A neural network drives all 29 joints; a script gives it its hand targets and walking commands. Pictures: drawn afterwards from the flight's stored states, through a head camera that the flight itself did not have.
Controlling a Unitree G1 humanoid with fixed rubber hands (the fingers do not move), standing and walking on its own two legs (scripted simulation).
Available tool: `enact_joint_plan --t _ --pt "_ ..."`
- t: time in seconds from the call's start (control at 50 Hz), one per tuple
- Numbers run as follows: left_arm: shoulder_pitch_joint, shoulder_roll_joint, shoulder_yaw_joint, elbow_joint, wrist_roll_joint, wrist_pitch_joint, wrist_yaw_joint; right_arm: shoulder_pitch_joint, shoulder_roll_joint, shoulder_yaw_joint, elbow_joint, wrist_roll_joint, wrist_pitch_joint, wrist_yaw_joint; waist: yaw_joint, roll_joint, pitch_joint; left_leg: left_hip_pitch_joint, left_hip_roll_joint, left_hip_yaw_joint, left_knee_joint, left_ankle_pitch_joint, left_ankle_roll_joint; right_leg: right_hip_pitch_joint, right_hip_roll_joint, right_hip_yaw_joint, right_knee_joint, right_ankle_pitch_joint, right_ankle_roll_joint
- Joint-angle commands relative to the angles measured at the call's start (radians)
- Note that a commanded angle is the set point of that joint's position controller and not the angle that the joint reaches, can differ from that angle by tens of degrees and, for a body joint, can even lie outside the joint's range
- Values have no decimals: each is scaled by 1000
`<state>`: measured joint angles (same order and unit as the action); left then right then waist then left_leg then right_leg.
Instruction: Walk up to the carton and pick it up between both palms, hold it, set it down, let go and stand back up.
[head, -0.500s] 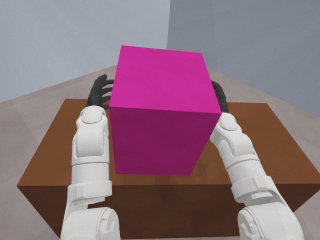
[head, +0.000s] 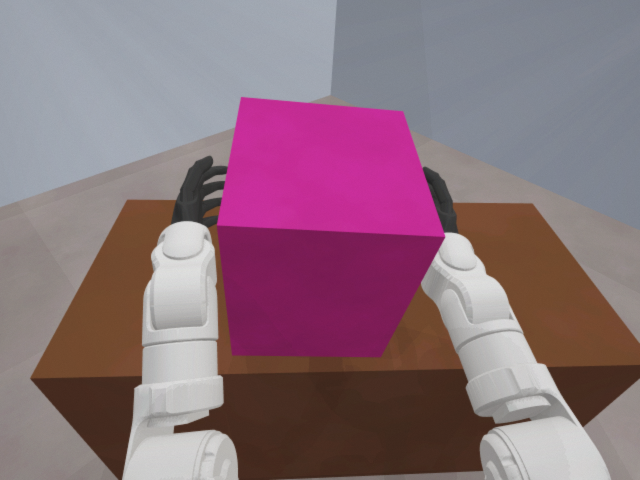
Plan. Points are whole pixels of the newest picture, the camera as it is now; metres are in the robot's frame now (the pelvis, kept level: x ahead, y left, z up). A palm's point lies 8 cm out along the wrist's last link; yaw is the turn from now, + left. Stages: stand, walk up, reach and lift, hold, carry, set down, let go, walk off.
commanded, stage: hold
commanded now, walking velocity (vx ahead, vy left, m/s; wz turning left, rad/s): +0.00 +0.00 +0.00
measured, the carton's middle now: (315, 236) +0.38 +0.01 +0.14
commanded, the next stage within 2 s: none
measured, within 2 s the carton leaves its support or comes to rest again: neither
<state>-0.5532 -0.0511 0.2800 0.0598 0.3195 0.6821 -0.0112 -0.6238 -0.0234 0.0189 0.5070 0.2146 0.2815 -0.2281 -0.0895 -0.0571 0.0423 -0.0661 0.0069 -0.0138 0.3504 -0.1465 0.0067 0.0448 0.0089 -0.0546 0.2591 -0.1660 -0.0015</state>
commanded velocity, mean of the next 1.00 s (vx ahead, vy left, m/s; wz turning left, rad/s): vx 0.00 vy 0.00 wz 0.00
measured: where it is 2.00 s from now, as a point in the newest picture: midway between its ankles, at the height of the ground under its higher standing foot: outside the picture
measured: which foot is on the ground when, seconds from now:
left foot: down 0.00-1.00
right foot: down 0.00-1.00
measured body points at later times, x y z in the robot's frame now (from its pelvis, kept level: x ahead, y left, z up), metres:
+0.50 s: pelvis -0.01 +0.00 +0.00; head -0.05 +0.03 +0.45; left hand +0.37 +0.16 +0.18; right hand +0.37 -0.14 +0.17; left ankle +0.04 +0.11 -0.75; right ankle +0.00 -0.12 -0.75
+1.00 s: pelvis +0.00 +0.00 +0.00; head -0.04 +0.03 +0.45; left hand +0.37 +0.16 +0.19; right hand +0.37 -0.14 +0.17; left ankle +0.04 +0.11 -0.75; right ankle +0.00 -0.12 -0.75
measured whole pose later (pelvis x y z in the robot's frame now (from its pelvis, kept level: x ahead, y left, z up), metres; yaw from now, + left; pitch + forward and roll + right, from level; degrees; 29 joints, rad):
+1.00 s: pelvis +0.00 +0.00 +0.00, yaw +0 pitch -8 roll -1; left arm -0.57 -0.05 0.28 0.08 0.32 0.68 0.00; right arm -0.65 -0.02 0.00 0.54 0.20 0.27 -0.21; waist -0.08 -0.07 0.04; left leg -0.07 0.01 -0.01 0.35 -0.15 0.01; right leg 0.04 0.01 -0.05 0.27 -0.17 0.00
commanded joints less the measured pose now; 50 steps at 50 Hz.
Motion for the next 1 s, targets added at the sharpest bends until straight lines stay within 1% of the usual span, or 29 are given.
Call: enact_joint_plan --t 0.0,0.02,0.06,0.1,0.12,0.28,0.3,0.34,0.36,0.4,0.46,0.5,0.52,0.56,0.6,0.62,0.64,0.68,0.7,0.72,0.78,0.82,0.84,0.86,0.9,0.92,0.94,0.96,0.98 --pt "-655 -566 -565 -119 -165 -66 -128 -782 579 383 -376 58 -72 91 -2 88 -453 236 -37 21 5 283 -38 -16 45 -27 -13 200 38" --pt "-661 -551 -548 -72 -155 -62 -127 -777 575 362 -337 40 -65 96 2 86 -383 221 -30 26 -11 247 -34 -54 40 -32 -20 155 35" --pt "-647 -540 -532 -61 -143 -54 -127 -735 562 334 -291 30 -58 101 -2 87 -360 218 -26 26 -29 214 -33 -55 40 -32 -33 116 33" --pt "-635 -552 -520 -51 -136 -48 -135 -767 569 344 -333 34 -61 102 14 66 -386 211 -28 30 -29 222 -22 -35 42 -32 -21 139 38" --pt "-624 -534 -492 -15 -123 -44 -139 -756 566 336 -295 30 -55 101 16 72 -339 196 -34 31 -30 210 -15 -35 31 -21 -25 153 43" --pt "-664 -544 -533 -87 -155 -61 -138 -761 582 348 -309 43 -72 98 -7 103 -440 234 -37 30 -6 256 -32 -25 36 -21 -17 188 34" --pt "-659 -551 -547 -108 -158 -67 -133 -763 598 368 -340 49 -76 97 2 70 -468 240 -35 28 -5 284 -26 -5 39 -26 -10 223 43" --pt "-642 -539 -525 -79 -151 -65 -137 -747 584 362 -326 41 -69 90 -5 62 -446 235 -37 23 -3 276 -20 9 30 -17 -7 253 49" --pt "-639 -524 -496 -39 -140 -60 -143 -749 580 352 -296 34 -63 88 7 49 -391 199 -42 33 -20 228 -14 7 27 -20 -15 210 54" --pt "-655 -523 -458 24 -109 -49 -154 -773 559 294 -243 -5 -59 95 10 66 -300 160 -33 40 -61 96 -8 -38 20 -26 -33 68 44" --pt "-681 -525 -469 -13 -122 -52 -150 -778 573 290 -248 -10 -72 107 11 63 -350 169 -34 45 -56 118 -5 -45 30 -34 -32 62 39" --pt "-734 -547 -501 -28 -148 -66 -143 -833 588 299 -277 2 -86 111 5 84 -410 193 -31 43 -37 159 -8 -43 32 -31 -24 88 39" --pt "-726 -561 -517 -42 -158 -71 -138 -839 590 319 -306 13 -94 110 0 93 -474 216 -30 37 -18 210 -16 -22 36 -31 -15 127 33" --pt "-699 -549 -509 -5 -151 -73 -137 -831 584 327 -298 15 -91 105 4 86 -460 234 -35 37 -7 227 -17 -28 36 -32 -15 149 40" --pt "-682 -555 -523 -44 -151 -75 -130 -785 576 333 -291 18 -90 103 -1 110 -474 246 -29 28 -1 270 -26 -30 39 -30 -14 181 33" --pt "-668 -569 -539 -65 -160 -72 -128 -800 585 345 -330 24 -93 99 -5 98 -498 264 -27 27 9 304 -29 -24 44 -32 -13 206 34" --pt "-649 -557 -528 -52 -154 -69 -128 -773 563 338 -308 19 -88 98 -5 89 -487 272 -25 24 4 298 -38 -34 47 -39 -19 183 34" --pt "-655 -545 -492 -8 -135 -57 -135 -762 565 311 -244 15 -71 101 0 87 -383 223 -29 37 -19 216 -29 -55 41 -37 -35 113 35" --pt "-648 -551 -494 -4 -126 -52 -137 -768 558 311 -257 8 -74 105 -2 89 -382 216 -26 34 -24 206 -30 -50 43 -37 -27 104 30" --pt "-646 -542 -498 -11 -129 -48 -137 -738 553 299 -217 6 -67 107 -10 94 -352 216 -23 33 -30 203 -35 -62 44 -40 -27 88 25" --pt "-663 -559 -489 -5 -119 -40 -137 -768 548 291 -224 13 -71 114 4 120 -330 199 -27 41 -33 189 -33 -61 36 -33 -32 61 22" --pt "-654 -569 -517 -64 -136 -48 -134 -771 565 315 -281 25 -82 112 0 105 -408 238 -23 27 -15 269 -34 -40 43 -38 -22 143 27" --pt "-676 -577 -543 -103 -143 -55 -128 -774 566 325 -298 40 -88 113 -5 132 -459 270 -23 29 6 324 -47 -34 46 -40 -16 166 24" --pt "-661 -579 -547 -90 -145 -53 -124 -777 558 336 -318 47 -91 111 -5 139 -460 285 -22 24 20 356 -55 -46 48 -38 -14 179 21" --pt "-666 -575 -559 -93 -158 -63 -116 -777 560 336 -315 46 -91 113 -11 113 -449 302 -19 18 23 362 -61 -69 56 -42 -19 162 19" --pt "-653 -577 -561 -77 -149 -61 -120 -777 554 343 -309 38 -89 110 -13 127 -439 294 -23 18 25 354 -55 -67 50 -38 -19 183 23" --pt "-638 -580 -545 -74 -147 -60 -119 -779 554 347 -339 46 -92 107 3 106 -442 279 -25 23 21 347 -51 -47 47 -36 -19 196 28" --pt "-650 -553 -549 -83 -149 -60 -122 -749 561 347 -301 40 -80 103 -14 105 -432 266 -28 25 8 310 -46 -45 44 -34 -19 191 30" --pt "-632 -569 -552 -89 -149 -57 -124 -747 564 359 -320 45 -78 102 -9 94 -437 267 -25 22 7 311 -39 -33 48 -33 -10 197 32"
